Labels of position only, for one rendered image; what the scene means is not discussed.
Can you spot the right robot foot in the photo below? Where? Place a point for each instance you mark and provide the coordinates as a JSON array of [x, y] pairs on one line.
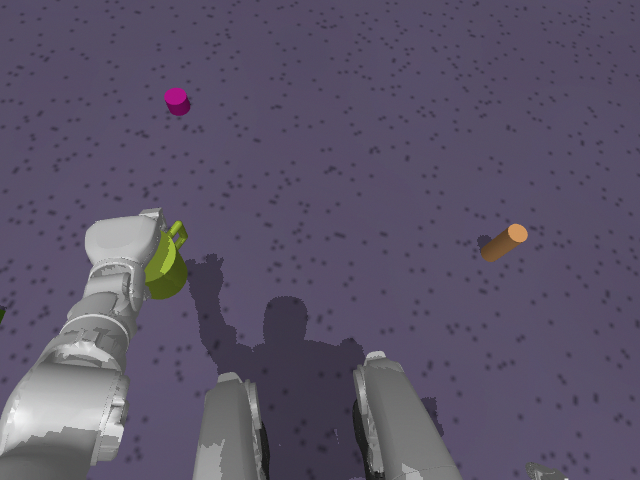
[[364, 445]]

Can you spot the left robot hand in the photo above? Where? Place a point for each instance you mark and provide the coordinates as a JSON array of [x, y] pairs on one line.
[[135, 238]]

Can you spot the right robot hand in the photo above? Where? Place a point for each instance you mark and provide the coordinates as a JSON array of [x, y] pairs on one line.
[[540, 472]]

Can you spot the left robot arm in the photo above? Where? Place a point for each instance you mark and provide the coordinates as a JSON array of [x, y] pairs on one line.
[[69, 410]]

